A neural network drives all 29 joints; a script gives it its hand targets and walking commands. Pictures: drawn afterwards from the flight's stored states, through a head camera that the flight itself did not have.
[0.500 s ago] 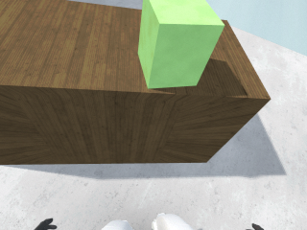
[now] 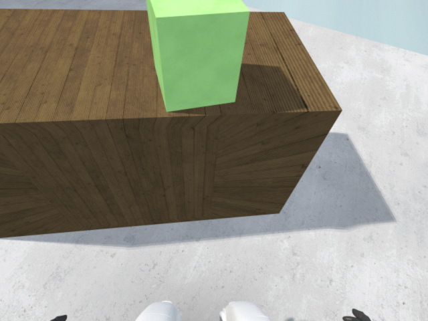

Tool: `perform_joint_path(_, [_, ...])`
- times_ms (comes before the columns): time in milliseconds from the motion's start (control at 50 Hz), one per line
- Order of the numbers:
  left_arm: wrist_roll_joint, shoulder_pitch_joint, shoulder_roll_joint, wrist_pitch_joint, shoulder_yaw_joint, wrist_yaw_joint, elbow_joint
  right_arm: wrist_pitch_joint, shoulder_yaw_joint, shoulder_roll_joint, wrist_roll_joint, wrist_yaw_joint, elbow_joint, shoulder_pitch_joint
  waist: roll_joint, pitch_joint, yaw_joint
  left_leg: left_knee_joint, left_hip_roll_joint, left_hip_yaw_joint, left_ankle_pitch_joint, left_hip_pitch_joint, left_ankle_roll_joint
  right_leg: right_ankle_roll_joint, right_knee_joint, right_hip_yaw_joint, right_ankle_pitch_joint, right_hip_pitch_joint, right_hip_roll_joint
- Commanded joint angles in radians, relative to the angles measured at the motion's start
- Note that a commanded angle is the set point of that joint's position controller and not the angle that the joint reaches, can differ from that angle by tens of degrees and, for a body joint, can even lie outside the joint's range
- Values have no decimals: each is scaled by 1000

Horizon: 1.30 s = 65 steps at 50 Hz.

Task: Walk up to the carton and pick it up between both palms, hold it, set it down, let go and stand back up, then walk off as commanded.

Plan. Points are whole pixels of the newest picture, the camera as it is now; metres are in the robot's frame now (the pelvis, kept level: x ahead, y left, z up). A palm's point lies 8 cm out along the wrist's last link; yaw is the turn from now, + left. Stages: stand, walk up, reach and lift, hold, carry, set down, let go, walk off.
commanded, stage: walk off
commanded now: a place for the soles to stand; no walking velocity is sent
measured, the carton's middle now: (193, 45) +0.75 +0.09 +0.09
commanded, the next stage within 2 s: none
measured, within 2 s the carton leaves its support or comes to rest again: neither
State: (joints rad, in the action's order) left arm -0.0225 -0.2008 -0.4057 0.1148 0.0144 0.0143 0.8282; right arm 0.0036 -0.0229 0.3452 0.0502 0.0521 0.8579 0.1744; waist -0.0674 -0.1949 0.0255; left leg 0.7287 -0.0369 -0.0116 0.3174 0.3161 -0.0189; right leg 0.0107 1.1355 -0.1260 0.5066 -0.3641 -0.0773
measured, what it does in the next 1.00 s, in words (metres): steps on the spot: right foot, then left foot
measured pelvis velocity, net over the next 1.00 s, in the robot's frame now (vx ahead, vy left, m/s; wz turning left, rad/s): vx -0.01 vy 0.03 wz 0.01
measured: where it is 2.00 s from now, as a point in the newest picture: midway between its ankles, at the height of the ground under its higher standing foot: outside the picture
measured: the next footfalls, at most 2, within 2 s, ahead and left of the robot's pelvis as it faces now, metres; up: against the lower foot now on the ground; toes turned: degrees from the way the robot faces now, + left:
right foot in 0.08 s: +0.03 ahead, -0.14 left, +0.00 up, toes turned +5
left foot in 0.94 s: +0.06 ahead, +0.15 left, +0.00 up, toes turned -8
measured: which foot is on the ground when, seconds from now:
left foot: down 0.00-0.10, up 0.12-0.92, down 0.94-1.00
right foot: up 0.00-0.06, down 0.08-0.96, up 0.98-1.00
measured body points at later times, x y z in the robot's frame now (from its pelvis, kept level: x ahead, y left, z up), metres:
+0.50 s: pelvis -0.02 -0.10 +0.00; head +0.04 -0.16 +0.44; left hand +0.08 +0.21 -0.08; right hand +0.07 -0.41 -0.15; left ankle -0.01 +0.08 -0.64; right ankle -0.01 -0.15 -0.71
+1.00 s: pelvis -0.01 +0.03 -0.01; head +0.04 +0.04 +0.44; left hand +0.08 +0.34 -0.13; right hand +0.09 -0.29 -0.12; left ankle +0.02 +0.16 -0.71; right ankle -0.02 -0.14 -0.70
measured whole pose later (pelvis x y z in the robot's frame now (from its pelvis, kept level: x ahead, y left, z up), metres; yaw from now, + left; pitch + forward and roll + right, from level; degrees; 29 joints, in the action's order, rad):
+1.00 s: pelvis -0.01 +0.03 -0.01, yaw +1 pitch -4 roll -1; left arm -0.02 -0.18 -0.37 0.01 0.01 0.04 0.83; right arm 0.02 -0.02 0.40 0.05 0.04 0.86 0.16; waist 0.01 -0.18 0.00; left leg 0.86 -0.06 0.15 0.41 0.38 0.02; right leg 0.01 0.89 -0.11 0.56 -0.33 0.00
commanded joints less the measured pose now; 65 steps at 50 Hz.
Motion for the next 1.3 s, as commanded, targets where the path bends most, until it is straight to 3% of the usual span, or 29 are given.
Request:
perform_joint_path(0, [3,-98,-185,-62,-147,-16,-40,-13,-127,340,-89,11,-128,-39,273,154,9,-223,322,393,-129,51,-185,-54,-292,-7,53,53,122])
perform_joint_path(40, [-2,-163,-193,-89,-142,-14,-14,2,-110,294,-89,-3,-119,-62,129,205,56,29,151,184,-137,133,-74,-76,-638,-32,-69,258,116])
perform_joint_path(60, [0,-156,-204,-106,-133,4,-2,8,-89,253,-82,-9,-120,-74,-62,153,73,238,-4,137,-3,180,-26,-64,-795,-214,-206,204,203])
perform_joint_path(80, [-9,-81,-287,-119,-146,10,-33,9,-84,214,-56,-8,-124,-12,-196,158,27,361,-155,148,290,313,11,-85,-785,-507,-403,209,357])
perform_joint_path(100, [-1,-28,-311,-116,-143,15,-63,13,-94,233,-60,0,-84,67,-55,200,-21,418,-121,191,310,267,23,-141,-771,-557,-382,177,407])
perform_joint_path(120, [-7,-22,-320,-119,-147,21,-58,16,-105,251,-75,3,-82,39,-95,194,14,515,-124,245,278,287,24,-146,-766,-552,-415,157,411])
perform_joint_path(160, [2,45,-281,-129,-143,41,-69,25,-101,279,-62,2,-80,10,-2,85,-10,541,-114,299,195,371,38,-41,-753,-446,-540,192,381])
perform_joint_path(200, [8,23,-242,-137,-151,47,-76,34,-94,274,-58,-7,-85,62,-70,126,-13,534,-96,256,128,401,47,42,-699,-333,-616,308,304])
perform_joint_path(320, [4,-35,-214,-145,-156,47,-80,37,-107,293,-78,-20,-67,55,-87,152,21,472,-82,224,114,387,74,71,-734,-297,-488,367,287])
perform_joint_path(420, [12,-61,-186,-149,-152,60,-101,45,-98,276,-74,-28,-76,48,-100,180,27,437,-87,181,104,369,59,122,-701,-243,-733,440,257])
perform_joint_path(440, [14,-32,-206,-145,-163,61,-103,53,-104,286,-69,-26,-72,66,-96,198,13,442,-89,193,110,331,66,142,-724,-253,-626,394,249])
perform_joint_path(480, [13,-30,-209,-148,-168,66,-96,46,-101,272,-62,-27,-73,53,-65,186,13,457,-74,229,106,364,69,85,-709,-315,-619,393,274])
perform_joint_path(540, [15,-33,-199,-147,-168,62,-80,47,-106,284,-85,-19,-67,91,-82,151,9,427,-63,201,94,387,68,98,-702,-318,-571,394,272])
perform_joint_path(560, [2,-17,-210,-147,-160,65,-108,44,-100,270,-76,-22,-73,68,-35,192,16,428,-42,219,107,381,58,27,-691,-341,-587,392,326])
perform_joint_path(600, [9,-36,-206,-153,-164,60,-106,44,-103,280,-76,-22,-86,87,-44,210,13,406,-47,210,104,362,59,39,-683,-335,-596,412,306])
perform_joint_path(700, [17,-17,-219,-160,-147,66,-118,36,-101,283,-65,-18,-79,70,67,228,-6,488,-22,218,183,345,64,-104,-605,-365,-718,367,368])
perform_joint_path(800, [10,-27,-232,-167,-143,59,-100,23,-103,283,-79,-19,-97,25,48,186,12,434,9,239,289,343,43,-236,-544,-384,-752,293,413])
perform_joint_path(880, [11,77,-203,-144,-123,33,-100,-12,-80,226,-65,-26,-61,114,-58,189,-53,-134,24,128,-5,-2,-5,-159,-420,-74,-655,102,231])
perform_joint_path(900, [23,95,-176,-134,-114,27,-101,-29,-95,268,-59,-18,-35,198,28,236,-116,-300,67,276,-194,-114,-22,-89,-211,-26,-545,27,148])
perform_joint_path(920, [18,81,-166,-121,-127,30,-105,-31,-107,311,-68,-12,-46,156,169,214,-89,-267,216,531,-502,-171,-70,-30,-90,14,-68,-130,61])
perform_joint_path(940, [27,48,-156,-97,-125,26,-99,-24,-96,349,-81,-8,-61,84,194,193,-30,-283,301,693,-561,-108,-98,-17,-85,-32,178,-154,-4])
perform_joint_path(980, [24,41,-212,-90,-150,26,-86,-35,-98,385,-69,2,-93,6,186,170,-42,-309,344,744,-476,-44,-211,-16,15,-86,170,-113,8])
perform_joint_path(1020, [28,6,-233,-92,-141,35,-44,-30,-98,353,-63,-6,-95,1,243,189,-32,-275,288,660,-566,-78,-155,-6,81,-106,117,-141,4])
perform_joint_path(1040, [24,1,-236,-87,-157,33,-44,-32,-93,323,-67,-7,-95,23,185,196,-31,-260,244,618,-500,-92,-117,-16,70,-114,89,-152,8])
perform_joint_path(1060, [24,-5,-233,-83,-147,28,-37,-38,-89,325,-53,-5,-88,39,252,216,-47,-280,237,617,-387,-164,-57,-16,44,-130,42,-178,4])
perform_joint_path(1100, [18,27,-202,-82,-142,24,-40,-47,-92,300,-54,6,-73,25,212,185,-46,-267,242,629,-435,-141,-111,-13,45,-120,52,-167,14])
perform_joint_path(1140, [17,21,-208,-76,-132,14,-34,-59,-85,297,-43,12,-46,84,201,214,-59,-289,235,642,-417,-259,-26,-26,-47,-139,-8,-203,22])
perform_joint_path(1240, [7,15,-211,-75,-145,6,-38,-60,-97,309,-55,18,-60,67,164,234,-58,-288,277,637,-335,-171,-143,-21,-57,-105,38,-118,42])
perform_joint_path(1280, [9,27,-220,-75,-139,2,-35,-56,-101,317,-53,17,-52,30,181,212,-57,-308,248,629,-198,-105,-130,-19,-96,-105,17,-97,40])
